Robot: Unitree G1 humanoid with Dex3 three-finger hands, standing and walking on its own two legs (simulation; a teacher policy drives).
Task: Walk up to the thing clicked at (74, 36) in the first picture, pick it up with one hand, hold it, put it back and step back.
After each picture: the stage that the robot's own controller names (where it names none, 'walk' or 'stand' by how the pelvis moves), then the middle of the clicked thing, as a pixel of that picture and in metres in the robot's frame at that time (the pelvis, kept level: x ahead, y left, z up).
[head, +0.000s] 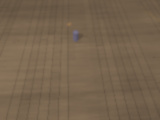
stand; (75, 36) +1.44 +0.07 -0.72
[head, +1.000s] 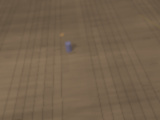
walk; (68, 47) +1.32 +0.24 -0.71
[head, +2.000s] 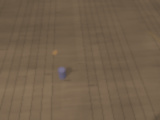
walk; (62, 73) +0.84 +0.23 -0.71
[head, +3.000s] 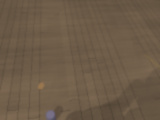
walk; (50, 117) +0.46 +0.19 -0.70
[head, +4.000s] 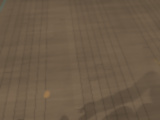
stand; out of the picture +0.38 +0.21 -0.72
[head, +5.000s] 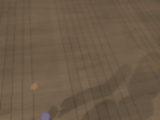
walk; (46, 119) +0.41 +0.20 -0.71
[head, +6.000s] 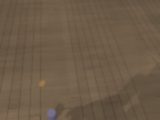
stand; (51, 115) +0.44 +0.21 -0.69
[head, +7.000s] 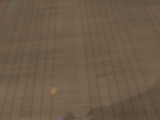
walk; out of the picture +0.36 +0.23 -0.71
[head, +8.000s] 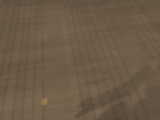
stand; out of the picture +0.33 +0.21 -0.72
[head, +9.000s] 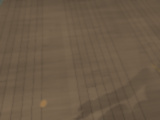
stand; out of the picture +0.33 +0.21 -0.73
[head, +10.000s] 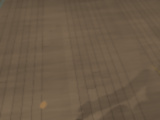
stand; out of the picture +0.32 +0.21 -0.73
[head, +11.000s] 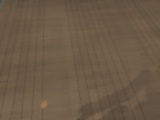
go down; out of the picture +0.32 +0.21 -0.73
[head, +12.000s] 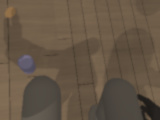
go down; (27, 65) +0.41 +0.23 -0.34
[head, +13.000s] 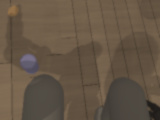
approach; (30, 64) +0.40 +0.23 -0.30
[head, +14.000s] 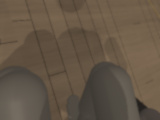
close in; out of the picture +0.38 +0.26 -0.22
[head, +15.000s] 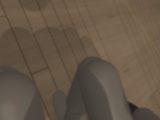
close; out of the picture +0.38 +0.27 -0.22
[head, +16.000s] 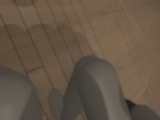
lift; out of the picture +0.38 +0.28 -0.22
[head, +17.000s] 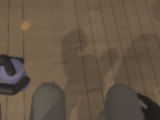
lift; (14, 76) +0.32 +0.23 -0.05
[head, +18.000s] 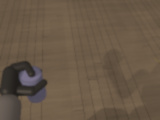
hold; (34, 85) +0.33 +0.17 +0.03
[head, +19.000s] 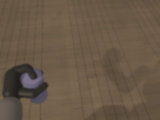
hold; (35, 86) +0.33 +0.17 +0.01
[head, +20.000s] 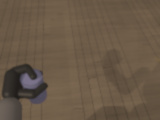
hold; (34, 87) +0.33 +0.17 +0.01
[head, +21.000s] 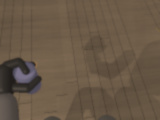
crouch; (28, 78) +0.36 +0.18 -0.05
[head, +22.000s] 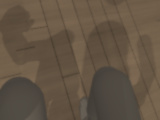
lower; out of the picture +0.44 +0.26 -0.13
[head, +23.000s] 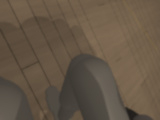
lower; out of the picture +0.42 +0.29 -0.22
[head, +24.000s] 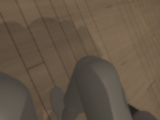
lower; out of the picture +0.40 +0.29 -0.22
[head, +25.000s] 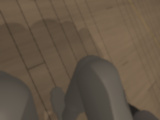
lower; out of the picture +0.40 +0.29 -0.22
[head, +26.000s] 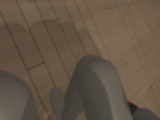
lower; out of the picture +0.39 +0.29 -0.22
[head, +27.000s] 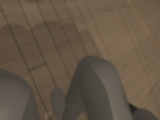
open; out of the picture +0.39 +0.29 -0.22
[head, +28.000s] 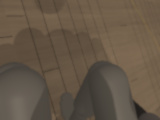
stand; out of the picture +0.38 +0.27 -0.23
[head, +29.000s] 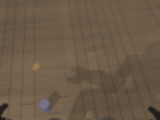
stand; (45, 106) +0.37 +0.21 -0.57
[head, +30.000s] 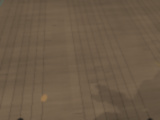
stand; out of the picture +0.36 +0.20 -0.67
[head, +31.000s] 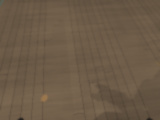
stand; out of the picture +0.35 +0.20 -0.67
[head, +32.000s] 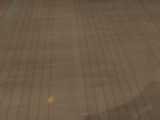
stand; out of the picture +0.36 +0.19 -0.71
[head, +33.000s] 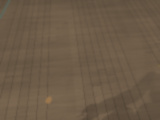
stand; out of the picture +0.34 +0.20 -0.72
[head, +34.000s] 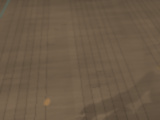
stand; out of the picture +0.33 +0.21 -0.73
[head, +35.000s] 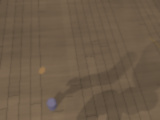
walk; (52, 104) +0.41 +0.16 -0.71
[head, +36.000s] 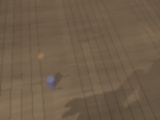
walk; (51, 82) +0.63 +0.25 -0.69
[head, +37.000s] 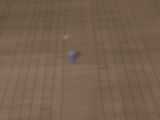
stand; (71, 56) +0.96 +0.18 -0.70
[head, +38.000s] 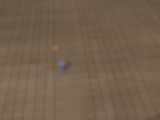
stand; (62, 66) +0.94 +0.19 -0.72
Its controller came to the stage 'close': yes
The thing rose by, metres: 0.71
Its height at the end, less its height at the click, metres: +0.00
